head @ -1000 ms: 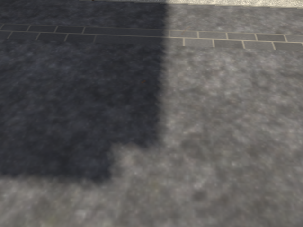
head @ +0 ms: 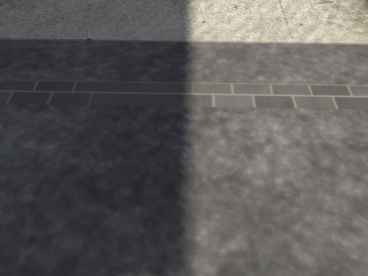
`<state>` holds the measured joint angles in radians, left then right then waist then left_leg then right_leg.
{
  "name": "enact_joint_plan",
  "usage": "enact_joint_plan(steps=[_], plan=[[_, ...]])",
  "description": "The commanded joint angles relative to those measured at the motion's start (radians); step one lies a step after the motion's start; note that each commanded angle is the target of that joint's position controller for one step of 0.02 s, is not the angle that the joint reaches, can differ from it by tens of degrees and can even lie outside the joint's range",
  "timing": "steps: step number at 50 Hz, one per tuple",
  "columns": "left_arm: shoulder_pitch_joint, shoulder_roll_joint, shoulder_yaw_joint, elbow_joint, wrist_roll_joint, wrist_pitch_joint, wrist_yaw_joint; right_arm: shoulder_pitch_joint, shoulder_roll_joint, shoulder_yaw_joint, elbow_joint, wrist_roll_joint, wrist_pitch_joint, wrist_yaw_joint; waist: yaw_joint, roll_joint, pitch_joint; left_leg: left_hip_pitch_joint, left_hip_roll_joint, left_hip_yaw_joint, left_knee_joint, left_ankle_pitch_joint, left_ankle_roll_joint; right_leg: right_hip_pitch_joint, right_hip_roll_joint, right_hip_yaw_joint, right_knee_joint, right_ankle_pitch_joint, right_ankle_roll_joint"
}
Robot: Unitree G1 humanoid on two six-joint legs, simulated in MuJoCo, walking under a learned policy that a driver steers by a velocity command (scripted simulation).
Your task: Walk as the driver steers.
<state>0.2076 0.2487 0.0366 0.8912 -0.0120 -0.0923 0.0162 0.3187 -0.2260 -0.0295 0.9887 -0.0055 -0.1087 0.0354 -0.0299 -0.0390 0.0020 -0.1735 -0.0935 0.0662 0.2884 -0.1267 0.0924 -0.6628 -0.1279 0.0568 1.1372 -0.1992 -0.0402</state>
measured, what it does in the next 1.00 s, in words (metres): walks ahead: right foot, then left foot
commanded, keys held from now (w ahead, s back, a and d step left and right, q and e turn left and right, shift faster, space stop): w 1.00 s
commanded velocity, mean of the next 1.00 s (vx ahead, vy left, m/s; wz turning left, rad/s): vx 0.50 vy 0.00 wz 0.00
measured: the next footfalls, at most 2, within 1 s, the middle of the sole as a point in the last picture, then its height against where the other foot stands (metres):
right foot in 0.30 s outside the picture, level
left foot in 0.86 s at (167, 243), level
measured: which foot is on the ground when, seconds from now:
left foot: down 0.00-0.32, up 0.34-0.84, down 0.86-1.00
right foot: up 0.00-0.28, down 0.30-0.88, up 0.90-1.00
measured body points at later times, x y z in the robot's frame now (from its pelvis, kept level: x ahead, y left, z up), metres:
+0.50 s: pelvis +0.28 -0.08 +0.00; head +0.29 -0.10 +0.45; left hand +0.33 +0.18 -0.12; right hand +0.37 -0.35 -0.14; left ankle +0.29 +0.08 -0.66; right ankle +0.29 -0.16 -0.74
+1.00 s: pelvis +0.55 -0.01 -0.01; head +0.58 +0.00 +0.44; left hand +0.59 +0.25 -0.15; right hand +0.66 -0.28 -0.13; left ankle +0.61 +0.07 -0.74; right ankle +0.47 -0.17 -0.65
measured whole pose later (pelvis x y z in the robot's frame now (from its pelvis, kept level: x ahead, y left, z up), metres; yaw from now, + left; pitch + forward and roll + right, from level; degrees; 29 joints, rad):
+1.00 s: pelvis +0.55 -0.01 -0.01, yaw +1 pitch +2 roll +0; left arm 0.29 0.26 0.05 0.96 -0.02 -0.10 0.00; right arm 0.18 -0.24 -0.05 0.91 0.00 -0.10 0.03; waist 0.00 -0.03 0.02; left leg -0.33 -0.03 0.06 0.45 -0.15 0.07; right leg -0.44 -0.06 0.03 1.19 -0.35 -0.05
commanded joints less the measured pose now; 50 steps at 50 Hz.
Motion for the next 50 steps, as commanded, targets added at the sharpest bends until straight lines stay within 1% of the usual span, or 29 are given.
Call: enact_joint_plan(steps=[1, 5, 8, 10, 12, 13, 14, 15, 16, 17, 18, 19, 20, 21, 23, 25, 28, 32, 37, 40, 41, 42, 43, 44, 45, 46, 47, 48, 50], plan=[[0.034, 0.046, 0.013, -0.042, 0.012, 0.003, 0.007, -0.041, -0.132, -0.021, -0.055, 0.001, -0.018, -0.02, 0.047, 0.075, 0.055, -0.107, 0.279, -0.207, -0.205, 0.071, 0.171, -0.02, -0.042, 0.001, -0.142, 0.162, 0.027], [-0.129, 0.029, 0.006, -0.085, 0.003, -0.008, -0.006, 0.041, -0.16, -0.026, -0.038, 0.017, -0.005, -0.035, -0.013, 0.076, 0.054, -0.018, 0.264, -0.159, -0.188, 0.086, 0.126, 0.014, 0.004, -0.038, -0.432, 0.306, 0.035], [-0.216, 0.033, 0.002, -0.113, -0.008, -0.011, -0.023, 0.095, -0.169, -0.029, -0.015, 0.026, 0.006, -0.036, -0.046, 0.086, 0.072, 0.073, 0.295, -0.165, -0.155, 0.058, 0.121, 0.017, 0.025, -0.047, -0.533, 0.28, 0.035], [-0.25, 0.044, 0.003, -0.134, -0.01, -0.018, -0.037, 0.113, -0.17, -0.032, -0.004, 0.027, 0.017, -0.037, -0.048, 0.091, 0.081, 0.145, 0.328, -0.179, -0.115, 0.06, 0.112, 0.01, 0.033, -0.043, -0.582, 0.215, 0.015], [-0.225, 0.066, 0.01, -0.14, -0.01, -0.027, -0.047, 0.104, -0.182, -0.038, -0.003, 0.027, 0.027, -0.04, -0.021, 0.105, 0.066, 0.189, 0.351, -0.193, -0.059, 0.114, 0.096, 0.07, 0.05, -0.052, -0.623, 0.134, -0.013], [-0.168, 0.085, 0.02, -0.128, -0.009, -0.031, -0.048, 0.083, -0.189, -0.039, -0.007, 0.026, 0.033, -0.04, 0.018, 0.115, 0.036, 0.189, 0.343, -0.182, 0.007, 0.236, 0.082, 0.161, 0.075, -0.075, -0.644, 0.106, -0.03], [-0.035, 0.122, 0.042, -0.088, -0.008, -0.033, -0.045, 0.066, -0.175, -0.034, -0.013, 0.021, 0.038, -0.04, 0.085, 0.106, -0.04, 0.168, 0.294, -0.14, 0.164, 0.398, 0.059, 0.335, 0.109, -0.1, -0.665, 0.1, -0.056], [0.171, 0.197, 0.07, -0.037, -0.001, -0.035, -0.037, 0.057, -0.135, -0.016, -0.036, 0.007, 0.038, -0.039, 0.162, 0.045, -0.189, 0.017, 0.232, -0.082, 0.445, 0.346, 0.023, 0.634, 0.007, 0.013, -0.638, 0.123, -0.115], [0.296, 0.311, 0.097, -0.012, 0.014, -0.026, -0.035, 0.162, -0.016, 0.021, -0.053, 0.003, 0.015, -0.03, 0.14, -0.211, -0.329, -0.411, 0.058, -0.015, 0.85, -0.062, -0.058, 1.035, -0.24, 0.454, -0.704, 0.018, -0.274], [0.31, 0.226, 0.074, -0.008, 0.012, -0.025, -0.039, 0.16, -0.063, 0.013, -0.036, 0.022, -0.013, -0.024, 0.149, -0.218, -0.39, -0.552, 0.047, -0.171, 1.01, -0.42, -0.046, 1.071, -0.284, 0.692, -0.834, -0.068, -0.306], [0.213, 0.165, 0.054, -0.025, 0.006, -0.028, -0.039, 0.064, -0.157, -0.012, -0.063, 0.048, -0.027, -0.021, 0.129, -0.147, -0.234, -0.635, 0.111, -0.183, 1.062, -0.358, -0.024, 0.944, -0.25, 0.544, -0.841, -0.067, -0.246], [0.112, 0.128, 0.04, -0.049, 0.005, -0.025, -0.039, -0.001, -0.163, -0.015, -0.08, 0.048, -0.029, -0.025, 0.099, -0.072, -0.151, -0.61, 0.169, -0.154, 1.028, -0.258, -0.018, 0.795, -0.208, 0.395, -0.859, 0.009, -0.211], [0.047, 0.096, 0.029, -0.06, 0.008, -0.024, -0.044, -0.035, -0.149, -0.019, -0.085, 0.034, -0.022, -0.031, 0.07, -0.019, -0.085, -0.569, 0.202, -0.138, 0.961, -0.188, -0.024, 0.663, -0.163, 0.296, -0.898, 0.078, -0.193], [0.018, 0.072, 0.022, -0.059, 0.014, -0.026, -0.048, -0.026, -0.134, -0.025, -0.083, 0.024, -0.007, -0.036, 0.037, -0.031, -0.053, -0.507, 0.23, -0.141, 0.901, -0.141, -0.028, 0.576, -0.123, 0.22, -0.934, 0.12, -0.173], [0.038, 0.072, 0.023, -0.036, 0.017, -0.03, -0.053, 0.01, -0.088, -0.021, -0.072, 0.021, 0.019, -0.038, 0.011, -0.042, -0.034, -0.447, 0.234, -0.124, 0.857, -0.096, -0.041, 0.501, -0.091, 0.146, -0.977, 0.202, -0.179], [0.076, 0.101, 0.031, -0.012, 0.018, -0.033, -0.045, -0.024, -0.088, -0.026, -0.089, 0.016, 0.029, -0.041, 0.006, -0.024, -0.008, -0.494, 0.238, -0.119, 0.793, -0.032, -0.056, 0.501, -0.087, 0.098, -0.997, 0.289, -0.19], [0.125, 0.113, 0.033, 0.011, 0.015, -0.023, -0.028, -0.143, -0.082, -0.028, -0.13, 0.009, 0.027, -0.04, 0.03, -0.015, 0.018, -0.568, 0.238, -0.115, 0.62, 0.101, -0.072, 0.541, -0.082, 0.056, -1.011, 0.326, -0.181], [0.18, 0.129, 0.034, 0.036, 0.005, -0.016, -0.015, -0.286, -0.064, -0.021, -0.168, 0.016, 0.02, -0.028, 0.073, -0.02, 0.051, -0.525, 0.203, -0.08, 0.393, 0.241, -0.072, 0.565, -0.063, 0.007, -1.032, 0.258, -0.156], [0.247, 0.137, 0.041, 0.082, -0.004, 0.003, -0.007, -0.407, -0.07, -0.016, -0.218, 0.026, 0.009, -0.003, 0.1, -0.021, 0.097, -0.556, 0.184, -0.08, 0.268, 0.179, -0.045, 0.717, -0.122, 0.015, -0.981, 0.257, -0.149], [0.222, 0.155, 0.051, 0.085, -0.006, 0.016, -0.001, -0.371, -0.098, -0.026, -0.222, 0.027, -0.002, 0.01, 0.06, -0.04, 0.064, -0.449, 0.152, -0.054, 0.228, 0.073, -0.009, 0.766, -0.142, 0.012, -0.896, 0.419, -0.126], [0.201, 0.164, 0.053, 0.08, -0.005, 0.021, -0.001, -0.303, -0.122, -0.038, -0.205, 0.025, -0.004, 0.009, 0.019, -0.055, 0.018, -0.33, 0.117, -0.024, 0.221, 0.052, 0.007, 0.759, -0.128, -0.003, -0.818, 0.584, -0.114], [0.182, 0.15, 0.048, 0.075, -0.001, 0.027, -0.001, -0.153, -0.159, -0.062, -0.157, 0.024, -0.004, 0.004, -0.055, -0.046, -0.067, -0.129, 0.082, 0.003, 0.208, 0.062, 0.032, 0.717, -0.078, -0.04, -0.646, 0.705, -0.091], [0.18, 0.122, 0.033, 0.055, 0.011, 0.027, -0.002, 0.039, -0.226, -0.085, -0.109, 0.016, -0.002, -0.006, -0.123, 0.018, -0.205, 0.186, 0.198, -0.128, 0.24, 0.085, 0.087, 0.528, -0.022, -0.08, -0.371, 0.546, -0.057], [0.3, -0.006, -0.005, 0.044, 0.015, 0.005, -0.015, 0.152, -0.323, -0.107, -0.085, 0.001, 0.004, -0.01, -0.08, 0.272, -0.352, 0.573, 0.454, -0.6, 0.164, -0.05, 0.254, 0.107, 0.162, -0.094, 0.038, -0.007, 0.02], [0.285, 0.038, 0.002, 0.063, -0.004, -0.024, -0.022, 0.15, -0.244, -0.083, -0.084, 0.009, 0.006, -0.007, -0.092, 0.276, -0.411, 0.599, 0.492, -0.82, 0.024, -0.142, 0.274, -0.026, 0.178, 0.062, 0.192, -0.364, 0.008], [0.185, 0.121, 0.025, 0.032, -0.031, -0.04, -0.025, 0.055, -0.192, -0.067, -0.098, 0.018, 0.003, -0.009, -0.077, 0.219, -0.244, 0.463, 0.457, -0.669, 0.011, -0.156, 0.213, -0.115, 0.113, 0.062, 0.238, -0.312, -0.011], [0.112, 0.132, 0.027, 0.012, -0.033, -0.043, -0.02, -0.039, -0.155, -0.055, -0.122, 0.017, 0.003, -0.01, -0.047, 0.138, -0.149, 0.298, 0.419, -0.523, -0.011, -0.094, 0.174, -0.096, 0.053, 0.03, 0.196, -0.209, -0.019], [0.076, 0.123, 0.034, 0.006, -0.019, -0.037, -0.011, -0.104, -0.123, -0.045, -0.13, 0.009, 0.002, -0.005, -0.015, 0.086, -0.077, 0.146, 0.377, -0.423, -0.047, -0.018, 0.152, -0.048, 0.016, 0.012, 0.127, -0.138, -0.016], [0.117, 0.081, 0.038, 0.015, -0.007, -0.007, -0.004, -0.131, -0.089, -0.034, -0.12, -0.004, -0.003, 0.002, 0.041, 0.123, -0.043, -0.002, 0.32, -0.312, -0.11, 0.038, 0.131, 0.069, -0.021, 0.016, 0.041, -0.068, -0.013]])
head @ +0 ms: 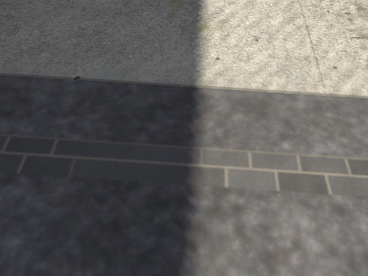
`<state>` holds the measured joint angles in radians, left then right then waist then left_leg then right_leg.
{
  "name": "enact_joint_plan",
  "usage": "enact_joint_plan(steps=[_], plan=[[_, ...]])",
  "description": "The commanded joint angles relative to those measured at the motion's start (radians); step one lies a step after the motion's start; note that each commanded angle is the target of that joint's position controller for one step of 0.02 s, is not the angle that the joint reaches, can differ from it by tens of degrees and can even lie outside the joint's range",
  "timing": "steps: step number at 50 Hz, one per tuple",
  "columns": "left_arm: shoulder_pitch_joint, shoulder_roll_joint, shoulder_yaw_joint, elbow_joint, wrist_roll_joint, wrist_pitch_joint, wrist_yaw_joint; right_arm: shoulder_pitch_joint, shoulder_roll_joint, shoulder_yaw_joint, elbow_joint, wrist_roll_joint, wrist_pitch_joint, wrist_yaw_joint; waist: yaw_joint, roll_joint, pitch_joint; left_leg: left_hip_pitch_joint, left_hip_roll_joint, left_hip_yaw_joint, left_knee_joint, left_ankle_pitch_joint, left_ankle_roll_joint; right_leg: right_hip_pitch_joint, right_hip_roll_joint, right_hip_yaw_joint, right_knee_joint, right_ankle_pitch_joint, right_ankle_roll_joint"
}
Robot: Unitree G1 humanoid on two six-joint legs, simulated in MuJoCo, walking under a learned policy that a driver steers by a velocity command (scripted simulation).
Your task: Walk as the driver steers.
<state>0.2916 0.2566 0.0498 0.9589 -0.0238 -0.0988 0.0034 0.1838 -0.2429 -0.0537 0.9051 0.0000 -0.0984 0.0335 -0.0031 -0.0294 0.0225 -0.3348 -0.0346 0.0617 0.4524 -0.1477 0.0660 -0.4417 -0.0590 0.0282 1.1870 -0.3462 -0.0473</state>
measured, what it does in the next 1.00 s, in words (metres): walks ahead: right foot, then left foot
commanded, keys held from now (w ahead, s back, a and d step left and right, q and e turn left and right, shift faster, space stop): w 0.84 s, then w+q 0.16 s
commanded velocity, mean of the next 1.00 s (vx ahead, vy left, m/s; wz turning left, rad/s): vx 0.50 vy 0.00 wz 0.03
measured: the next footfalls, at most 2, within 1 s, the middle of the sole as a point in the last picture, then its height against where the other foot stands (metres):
right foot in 0.42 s outside the picture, level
left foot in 0.98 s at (162, 215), level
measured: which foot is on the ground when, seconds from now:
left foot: down 0.00-0.44, up 0.46-0.96, down 0.98-1.00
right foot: up 0.00-0.40, down 0.42-1.00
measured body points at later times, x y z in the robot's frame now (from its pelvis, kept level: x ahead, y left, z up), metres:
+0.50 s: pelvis +0.28 -0.06 -0.01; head +0.31 -0.07 +0.44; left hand +0.45 +0.19 -0.12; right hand +0.27 -0.32 -0.16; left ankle +0.11 +0.08 -0.65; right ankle +0.37 -0.15 -0.74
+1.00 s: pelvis +0.56 -0.01 -0.02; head +0.59 +0.00 +0.43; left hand +0.52 +0.26 -0.16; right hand +0.76 -0.25 -0.12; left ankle +0.67 +0.09 -0.74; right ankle +0.37 -0.15 -0.72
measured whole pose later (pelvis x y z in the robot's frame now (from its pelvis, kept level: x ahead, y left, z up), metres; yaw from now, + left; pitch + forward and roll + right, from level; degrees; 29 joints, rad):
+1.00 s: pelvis +0.56 -0.01 -0.02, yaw +3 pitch +2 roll -1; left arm 0.37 0.26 0.07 1.02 0.00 -0.06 0.02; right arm 0.04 -0.24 -0.06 0.86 0.02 -0.09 0.04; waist 0.04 0.00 0.02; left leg -0.51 0.00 0.04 0.56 -0.10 0.07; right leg 0.00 -0.03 -0.08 0.56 -0.46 0.01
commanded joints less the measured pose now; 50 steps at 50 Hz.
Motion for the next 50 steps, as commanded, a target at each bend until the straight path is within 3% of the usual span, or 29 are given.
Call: enact_joint_plan(steps=[1, 4, 9, 15, 18, 19, 20, 21, 22, 23, 24, 25, 26, 27, 29, 31, 34, 37, 42, 45, 46, 47, 48, 49, 50], plan=[[0.049, 0.05, 0.023, -0.048, 0.007, 0.011, 0.011, 0.021, -0.081, -0.012, -0.025, -0.008, -0.017, 0.003, 0.023, 0.113, -0.055, 0.13, 0.252, -0.276, -0.295, 0.094, 0.167, -0.138, -0.093, 0.035, -0.032, 0.092, -0.001], [-0.032, 0.057, 0.029, -0.081, 0.016, 0.022, 0.016, 0.074, -0.126, -0.023, 0.002, -0.007, -0.019, -0.014, 0.019, 0.086, -0.012, 0.136, 0.252, -0.22, -0.331, 0.178, 0.18, -0.225, -0.103, 0.029, -0.157, 0.206, 0.026], [-0.209, 0.034, 0.023, -0.132, 0.016, 0.013, 0.002, 0.15, -0.137, -0.021, 0.03, 0.004, -0.006, -0.036, -0.03, 0.086, 0.018, 0.198, 0.22, -0.142, -0.343, 0.192, 0.138, -0.251, -0.073, -0.001, -0.454, 0.439, 0.037], [-0.374, 0.034, 0.01, -0.192, 0.003, 0.001, -0.029, 0.248, -0.151, -0.028, 0.083, 0.015, 0.015, -0.042, -0.081, 0.085, 0.07, 0.367, 0.276, -0.141, -0.288, 0.182, 0.132, -0.273, -0.035, -0.021, -0.633, 0.397, 0.019], [-0.347, 0.063, 0.016, -0.201, 0.001, -0.009, -0.044, 0.231, -0.168, -0.037, 0.089, 0.019, 0.028, -0.047, -0.042, 0.108, 0.046, 0.426, 0.306, -0.146, -0.208, 0.325, 0.109, -0.188, -0.008, -0.036, -0.678, 0.291, -0.019], [-0.283, 0.086, 0.028, -0.186, 0.003, -0.011, -0.043, 0.207, -0.177, -0.04, 0.084, 0.019, 0.032, -0.048, -0.002, 0.121, 0.005, 0.422, 0.295, -0.131, -0.137, 0.482, 0.096, -0.077, 0.023, -0.063, -0.69, 0.269, -0.036], [-0.146, 0.121, 0.049, -0.143, 0.007, -0.012, -0.039, 0.185, -0.167, -0.036, 0.078, 0.019, 0.037, -0.047, 0.069, 0.113, -0.075, 0.388, 0.249, -0.094, 0.018, 0.62, 0.073, 0.114, 0.059, -0.091, -0.709, 0.283, -0.062], [0.046, 0.183, 0.073, -0.092, 0.015, -0.011, -0.031, 0.178, -0.136, -0.022, 0.06, 0.009, 0.037, -0.046, 0.14, 0.066, -0.21, 0.223, 0.194, -0.052, 0.272, 0.516, 0.04, 0.42, -0.027, 0.003, -0.672, 0.314, -0.114], [0.177, 0.287, 0.099, -0.065, 0.029, -0.005, -0.026, 0.29, -0.022, 0.014, 0.046, 0.001, 0.017, -0.036, 0.116, -0.172, -0.367, -0.197, 0.024, -0.009, 0.687, 0.066, -0.038, 0.831, -0.29, 0.452, -0.723, 0.187, -0.275], [0.181, 0.214, 0.074, -0.062, 0.021, -0.003, -0.028, 0.279, -0.045, 0.011, 0.062, 0.014, -0.01, -0.028, 0.121, -0.212, -0.431, -0.344, -0.014, -0.158, 0.847, -0.413, -0.032, 0.872, -0.348, 0.708, -0.87, 0.109, -0.306], [0.091, 0.159, 0.055, -0.076, 0.014, -0.004, -0.027, 0.185, -0.135, -0.013, 0.035, 0.042, -0.026, -0.024, 0.11, -0.155, -0.277, -0.433, 0.052, -0.177, 0.91, -0.37, -0.01, 0.749, -0.312, 0.569, -0.883, 0.078, -0.247], [-0.001, 0.124, 0.043, -0.099, 0.015, -0.003, -0.026, 0.116, -0.142, -0.014, 0.017, 0.047, -0.031, -0.027, 0.083, -0.084, -0.178, -0.425, 0.109, -0.145, 0.877, -0.274, -0.001, 0.59, -0.272, 0.426, -0.905, 0.13, -0.211], [-0.065, 0.094, 0.033, -0.107, 0.022, -0.004, -0.03, 0.081, -0.131, -0.019, 0.013, 0.035, -0.026, -0.034, 0.052, -0.027, -0.102, -0.384, 0.145, -0.127, 0.808, -0.203, -0.004, 0.44, -0.231, 0.327, -0.944, 0.198, -0.193], [-0.097, 0.069, 0.024, -0.108, 0.031, -0.008, -0.033, 0.094, -0.118, -0.026, 0.017, 0.024, -0.011, -0.04, 0.015, -0.04, -0.071, -0.318, 0.176, -0.134, 0.747, -0.155, -0.005, 0.343, -0.194, 0.255, -0.979, 0.236, -0.173], [-0.089, 0.069, 0.024, -0.092, 0.032, -0.013, -0.036, 0.133, -0.07, -0.023, 0.029, 0.019, 0.015, -0.043, -0.015, -0.054, -0.054, -0.25, 0.187, -0.124, 0.691, -0.116, -0.015, 0.256, -0.167, 0.189, -1.03, 0.278, -0.18], [-0.055, 0.101, 0.032, -0.073, 0.031, -0.018, -0.027, 0.097, -0.069, -0.027, 0.014, 0.014, 0.026, -0.048, -0.02, -0.04, -0.025, -0.294, 0.193, -0.118, 0.618, -0.047, -0.032, 0.244, -0.164, 0.144, -1.061, 0.333, -0.193], [-0.005, 0.117, 0.034, -0.051, 0.028, -0.011, -0.009, -0.014, -0.07, -0.03, -0.022, 0.004, 0.025, -0.045, 0.004, -0.025, 0.002, -0.374, 0.192, -0.115, 0.445, 0.107, -0.054, 0.288, -0.157, 0.101, -1.078, 0.372, -0.182], [0.035, 0.123, 0.034, -0.034, 0.02, -0.006, 0.0, -0.115, -0.052, -0.023, -0.048, 0.008, 0.018, -0.035, 0.033, -0.032, 0.022, -0.346, 0.163, -0.089, 0.27, 0.234, -0.056, 0.303, -0.132, 0.045, -1.085, 0.363, -0.155], [0.119, 0.135, 0.04, 0.014, 0.009, 0.009, 0.005, -0.253, -0.051, -0.01, -0.095, 0.019, 0.011, -0.012, 0.076, -0.03, 0.066, -0.354, 0.132, -0.072, 0.118, 0.221, -0.045, 0.429, -0.174, 0.034, -1.048, 0.345, -0.149], [0.105, 0.153, 0.052, 0.025, 0.008, 0.021, 0.013, -0.252, -0.072, -0.011, -0.11, 0.025, 0.005, 0.007, 0.055, -0.044, 0.056, -0.333, 0.12, -0.062, 0.086, 0.121, -0.002, 0.526, -0.219, 0.01, -0.989, 0.429, -0.124], [0.087, 0.16, 0.055, 0.022, 0.008, 0.025, 0.015, -0.222, -0.088, -0.017, -0.108, 0.026, 0.004, 0.01, 0.032, -0.053, 0.033, -0.271, 0.1, -0.045, 0.081, 0.082, 0.017, 0.538, -0.22, -0.008, -0.946, 0.54, -0.11], [0.063, 0.165, 0.058, 0.017, 0.008, 0.029, 0.017, -0.154, -0.11, -0.029, -0.093, 0.024, 0.005, 0.011, -0.01, -0.063, -0.015, -0.157, 0.063, -0.012, 0.074, 0.062, 0.038, 0.538, -0.206, -0.04, -0.858, 0.717, -0.092], [0.05, 0.151, 0.053, 0.011, 0.011, 0.036, 0.019, -0.01, -0.145, -0.052, -0.047, 0.021, 0.008, 0.009, -0.077, -0.046, -0.098, 0.037, 0.017, 0.016, 0.061, 0.069, 0.064, 0.501, -0.159, -0.09, -0.678, 0.845, -0.065], [0.06, 0.129, 0.041, -0.013, 0.028, 0.038, 0.024, 0.162, -0.213, -0.08, -0.006, 0.019, 0.012, 0.003, -0.132, 0.042, -0.213, 0.32, 0.111, -0.137, 0.075, 0.09, 0.114, 0.317, -0.109, -0.141, -0.396, 0.687, -0.025], [0.159, 0.014, 0.002, -0.034, 0.044, 0.014, 0.006, 0.258, -0.306, -0.1, 0.013, 0.02, 0.017, 0.002, -0.081, 0.291, -0.32, 0.683, 0.337, -0.641, -0.025, -0.099, 0.291, -0.125, 0.077, -0.13, -0.008, 0.142, 0.052]])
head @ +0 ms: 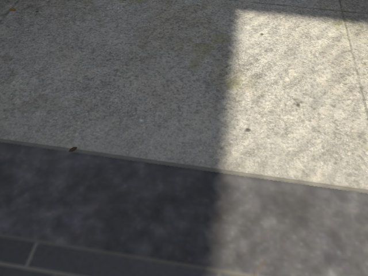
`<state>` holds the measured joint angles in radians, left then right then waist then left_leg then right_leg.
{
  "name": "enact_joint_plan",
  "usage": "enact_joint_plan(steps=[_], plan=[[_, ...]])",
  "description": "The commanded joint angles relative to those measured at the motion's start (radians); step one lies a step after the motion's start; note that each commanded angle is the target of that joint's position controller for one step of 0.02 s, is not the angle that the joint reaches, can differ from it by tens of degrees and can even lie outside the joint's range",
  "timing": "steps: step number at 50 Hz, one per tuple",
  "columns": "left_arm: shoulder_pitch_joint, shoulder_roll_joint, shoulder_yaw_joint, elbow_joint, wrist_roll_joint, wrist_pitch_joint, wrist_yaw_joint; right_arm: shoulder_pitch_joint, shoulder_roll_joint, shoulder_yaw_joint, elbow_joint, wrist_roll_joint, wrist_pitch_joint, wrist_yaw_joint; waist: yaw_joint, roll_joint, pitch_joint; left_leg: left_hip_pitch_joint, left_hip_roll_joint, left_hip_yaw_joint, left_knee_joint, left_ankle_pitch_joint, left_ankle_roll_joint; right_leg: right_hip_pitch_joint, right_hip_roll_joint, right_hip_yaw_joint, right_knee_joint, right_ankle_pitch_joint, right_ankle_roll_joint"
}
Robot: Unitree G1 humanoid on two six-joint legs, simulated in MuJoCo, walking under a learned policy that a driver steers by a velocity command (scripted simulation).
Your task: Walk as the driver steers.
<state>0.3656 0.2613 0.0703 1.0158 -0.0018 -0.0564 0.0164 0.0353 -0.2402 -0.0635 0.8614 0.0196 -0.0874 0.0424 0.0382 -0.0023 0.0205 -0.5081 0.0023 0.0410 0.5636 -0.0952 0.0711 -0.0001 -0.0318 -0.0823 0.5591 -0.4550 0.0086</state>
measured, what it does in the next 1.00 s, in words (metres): walks ahead, turning left: right foot, then left foot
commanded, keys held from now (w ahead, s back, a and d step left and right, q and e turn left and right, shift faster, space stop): w+q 0.66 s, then w+e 0.28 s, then e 0.06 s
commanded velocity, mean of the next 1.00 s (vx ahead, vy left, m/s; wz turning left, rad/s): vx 0.50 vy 0.00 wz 0.33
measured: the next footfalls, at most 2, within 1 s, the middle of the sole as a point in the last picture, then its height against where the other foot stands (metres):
right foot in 0.50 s outside the picture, level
left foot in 0.98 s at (122, 232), level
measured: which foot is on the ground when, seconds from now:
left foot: down 0.00-0.50, up 0.52-0.96, down 0.98-1.00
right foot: down 0.00-0.00, up 0.02-0.48, down 0.50-0.98, up 1.00-1.00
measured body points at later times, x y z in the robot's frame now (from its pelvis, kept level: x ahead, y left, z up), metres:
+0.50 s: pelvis +0.29 +0.00 +0.01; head +0.31 +0.01 +0.46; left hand +0.47 +0.29 -0.06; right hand +0.33 -0.28 -0.12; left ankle +0.12 +0.09 -0.72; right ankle +0.43 -0.09 -0.72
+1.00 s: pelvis +0.52 +0.10 +0.01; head +0.55 +0.13 +0.45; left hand +0.37 +0.35 -0.13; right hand +0.83 -0.01 -0.06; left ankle +0.57 +0.25 -0.72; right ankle +0.43 -0.09 -0.71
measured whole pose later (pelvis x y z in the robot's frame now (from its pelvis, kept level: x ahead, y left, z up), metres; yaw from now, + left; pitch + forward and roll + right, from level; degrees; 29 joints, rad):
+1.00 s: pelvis +0.52 +0.10 +0.01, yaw +19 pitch +3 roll -1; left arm 0.42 0.28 0.06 0.97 -0.02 -0.06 0.00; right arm -0.02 -0.24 -0.04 0.68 -0.01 -0.09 0.02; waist 0.11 0.01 0.03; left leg -0.46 0.03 0.00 0.51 -0.09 0.03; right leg -0.07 -0.04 -0.01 0.53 -0.43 0.02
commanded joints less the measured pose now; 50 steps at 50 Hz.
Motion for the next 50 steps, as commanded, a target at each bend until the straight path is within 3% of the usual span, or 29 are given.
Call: enact_joint_plan(steps=[1, 2, 3, 4, 6, 8, 10, 15, 19, 22, 23, 24, 25, 26, 27, 28, 29, 30, 31, 33, 36, 39, 41, 44, 46, 47, 48, 49, 50], plan=[[0.045, 0.045, -0.015, -0.084, 0.004, -0.064, -0.017, 0.406, -0.236, -0.065, 0.052, 0.002, 0.005, -0.004, -0.14, 0.229, -0.365, 0.909, 0.337, -0.822, -0.271, -0.256, 0.291, -0.712, 0.071, 0.146, 0.755, -0.092, -0.021], [-0.052, 0.113, 0.002, -0.118, -0.029, -0.087, -0.025, 0.336, -0.191, -0.052, 0.034, -0.002, 0.0, -0.006, -0.138, 0.182, -0.242, 0.813, 0.306, -0.696, -0.277, -0.237, 0.241, -0.8, 0.014, 0.174, 0.794, -0.032, -0.045], [-0.118, 0.122, 0.003, -0.136, -0.033, -0.097, -0.02, 0.253, -0.168, -0.044, 0.005, -0.007, -0.003, -0.007, -0.115, 0.091, -0.162, 0.669, 0.269, -0.571, -0.287, -0.143, 0.214, -0.781, -0.032, 0.161, 0.746, 0.061, -0.057], [-0.149, 0.123, 0.01, -0.14, -0.014, -0.097, -0.012, 0.196, -0.141, -0.035, -0.009, -0.015, -0.004, -0.006, -0.083, 0.03, -0.104, 0.525, 0.235, -0.482, -0.308, -0.049, 0.2, -0.729, -0.064, 0.154, 0.666, 0.123, -0.055], [-0.14, 0.11, 0.02, -0.152, 0.002, -0.075, -0.001, 0.161, -0.108, -0.023, -0.024, -0.021, -0.005, -0.01, -0.029, 0.056, -0.081, 0.379, 0.188, -0.406, -0.353, 0.046, 0.192, -0.61, -0.093, 0.16, 0.555, 0.167, -0.042], [-0.152, 0.088, 0.02, -0.163, 0.01, -0.056, 0.006, 0.189, -0.14, -0.031, -0.023, -0.011, -0.007, -0.023, -0.021, 0.067, -0.059, 0.319, 0.17, -0.36, -0.382, 0.073, 0.203, -0.595, -0.085, 0.145, 0.462, 0.203, -0.014], [-0.23, 0.084, 0.021, -0.194, 0.012, -0.048, 0.012, 0.234, -0.17, -0.039, -0.017, -0.008, -0.007, -0.04, -0.039, 0.06, -0.025, 0.302, 0.162, -0.341, -0.399, 0.08, 0.2, -0.636, -0.071, 0.141, 0.332, 0.304, 0.014], [-0.406, 0.057, 0.01, -0.252, 0.002, -0.059, -0.006, 0.31, -0.164, -0.038, -0.006, -0.001, 0.006, -0.06, -0.096, 0.089, 0.009, 0.274, 0.111, -0.301, -0.383, 0.015, 0.143, -0.571, -0.01, 0.138, 0.031, 0.549, 0.025], [-0.488, 0.075, 0.005, -0.294, -0.009, -0.073, -0.025, 0.362, -0.164, -0.04, 0.007, 0.007, 0.018, -0.064, -0.121, 0.086, 0.015, 0.358, 0.14, -0.37, -0.309, -0.003, 0.135, -0.54, 0.014, 0.155, -0.072, 0.532, 0.021], [-0.449, 0.115, 0.014, -0.298, -0.012, -0.089, -0.033, 0.347, -0.178, -0.048, -0.006, 0.004, 0.03, -0.072, -0.084, 0.116, -0.003, 0.411, 0.162, -0.441, -0.215, 0.055, 0.119, -0.451, 0.025, 0.159, -0.121, 0.421, 0.0], [-0.377, 0.13, 0.022, -0.28, -0.01, -0.094, -0.03, 0.33, -0.17, -0.047, -0.017, 0.004, 0.033, -0.072, -0.045, 0.125, -0.03, 0.404, 0.141, -0.443, -0.162, 0.104, 0.104, -0.352, 0.03, 0.143, -0.152, 0.408, -0.019], [-0.253, 0.166, 0.038, -0.252, 0.001, -0.098, -0.024, 0.311, -0.14, -0.037, -0.035, -0.002, 0.032, -0.068, 0.013, 0.109, -0.117, 0.355, 0.085, -0.41, -0.025, 0.158, 0.076, -0.157, -0.006, 0.161, -0.147, 0.408, -0.057], [-0.078, 0.23, 0.053, -0.233, 0.011, -0.097, -0.016, 0.306, -0.091, -0.019, -0.062, -0.019, 0.029, -0.064, 0.081, -0.001, -0.268, 0.212, 0.01, -0.315, 0.26, 0.007, 0.038, 0.12, -0.179, 0.319, -0.115, 0.372, -0.117], [-0.004, 0.3, 0.07, -0.201, 0.016, -0.079, -0.019, 0.461, -0.02, 0.002, -0.089, 0.011, 0.015, -0.059, 0.007, -0.356, -0.38, -0.152, -0.117, -0.198, 0.564, -0.49, -0.024, 0.424, -0.404, 0.774, -0.199, 0.223, -0.283], [-0.033, 0.193, 0.047, -0.219, 0.0, -0.074, -0.023, 0.454, -0.131, -0.015, -0.065, 0.027, 0.013, -0.063, 0.022, -0.256, -0.318, -0.274, -0.021, -0.23, 0.703, -0.49, -0.029, 0.378, -0.407, 0.84, -0.239, 0.043, -0.27], [-0.088, 0.123, 0.029, -0.238, -0.003, -0.07, -0.021, 0.346, -0.19, -0.031, -0.079, 0.022, 0.018, -0.063, 0.044, -0.14, -0.183, -0.296, 0.014, -0.215, 0.724, -0.395, -0.031, 0.243, -0.354, 0.663, -0.255, 0.07, -0.218], [-0.144, 0.109, 0.02, -0.244, 0.005, -0.064, -0.023, 0.295, -0.178, -0.034, -0.09, 0.014, 0.024, -0.065, 0.023, -0.061, -0.107, -0.255, 0.053, -0.185, 0.702, -0.315, -0.038, 0.105, -0.307, 0.528, -0.279, 0.184, -0.189], [-0.178, 0.089, 0.014, -0.238, 0.009, -0.06, -0.024, 0.264, -0.163, -0.037, -0.102, 0.003, 0.026, -0.063, 0.006, -0.06, -0.053, -0.232, 0.077, -0.179, 0.656, -0.267, -0.042, 0.01, -0.27, 0.443, -0.306, 0.272, -0.18], [-0.19, 0.081, 0.009, -0.232, 0.018, -0.059, -0.024, 0.268, -0.142, -0.039, -0.109, 0.006, 0.033, -0.056, -0.017, -0.088, -0.035, -0.189, 0.103, -0.175, 0.626, -0.236, -0.04, -0.053, -0.242, 0.368, -0.333, 0.321, -0.168], [-0.186, 0.09, 0.015, -0.217, 0.013, -0.065, -0.025, 0.262, -0.098, -0.033, -0.128, 0.013, 0.045, -0.049, -0.027, -0.105, -0.024, -0.172, 0.121, -0.148, 0.588, -0.206, -0.044, -0.098, -0.225, 0.276, -0.379, 0.388, -0.179], [-0.13, 0.125, 0.024, -0.174, 0.007, -0.073, -0.031, 0.215, -0.065, -0.02, -0.155, -0.004, 0.044, -0.049, -0.03, -0.061, -0.016, -0.185, 0.113, -0.152, 0.443, -0.134, -0.052, -0.108, -0.226, 0.232, -0.415, 0.502, -0.226], [-0.124, 0.146, 0.025, -0.162, -0.014, -0.058, -0.03, 0.103, -0.059, -0.005, -0.183, -0.016, 0.025, -0.035, -0.015, -0.056, 0.008, -0.149, 0.113, -0.085, 0.222, 0.02, -0.058, -0.119, -0.183, 0.165, -0.425, 0.556, -0.216], [-0.079, 0.167, 0.028, -0.148, -0.022, -0.049, -0.029, 0.019, -0.055, 0.002, -0.201, -0.012, 0.014, -0.026, 0.014, -0.054, 0.021, -0.088, 0.082, -0.054, 0.102, 0.08, -0.068, -0.13, -0.166, 0.147, -0.413, 0.545, -0.205], [-0.01, 0.188, 0.031, -0.12, -0.03, -0.035, -0.026, -0.062, -0.08, 0.001, -0.231, 0.002, 0.003, -0.013, 0.032, -0.077, 0.03, -0.046, 0.052, -0.053, 0.003, 0.067, -0.069, -0.079, -0.201, 0.189, -0.371, 0.518, -0.197], [-0.004, 0.199, 0.033, -0.11, -0.034, -0.026, -0.022, -0.049, -0.114, -0.01, -0.234, 0.005, -0.006, -0.009, 0.001, -0.102, 0.018, 0.023, 0.039, -0.063, -0.055, 0.025, -0.05, -0.051, -0.226, 0.224, -0.325, 0.512, -0.177], [-0.016, 0.205, 0.033, -0.108, -0.036, -0.021, -0.019, 0.004, -0.133, -0.019, -0.22, 0.003, -0.009, -0.011, -0.04, -0.106, -0.007, 0.122, 0.026, -0.051, -0.094, 0.025, -0.034, -0.063, -0.219, 0.218, -0.271, 0.561, -0.16], [-0.018, 0.188, 0.027, -0.109, -0.032, -0.018, -0.017, 0.114, -0.174, -0.041, -0.184, -0.01, -0.011, -0.02, -0.094, -0.093, -0.07, 0.3, 0.01, -0.042, -0.128, 0.048, -0.008, -0.093, -0.164, 0.183, -0.132, 0.688, -0.126], [-0.027, 0.143, 0.009, -0.132, -0.014, -0.02, -0.015, 0.261, -0.238, -0.063, -0.16, -0.037, -0.013, -0.031, -0.156, -0.049, -0.205, 0.565, 0.127, -0.134, -0.074, 0.208, 0.042, -0.228, -0.098, 0.138, 0.106, 0.582, -0.076], [0.068, 0.033, -0.023, -0.156, 0.004, -0.031, -0.013, 0.334, -0.324, -0.079, -0.161, -0.061, 0.003, -0.044, -0.134, 0.2, -0.36, 0.925, 0.415, -0.455, -0.039, 0.458, 0.175, -0.591, 0.035, 0.059, 0.481, 0.082, 0.004]])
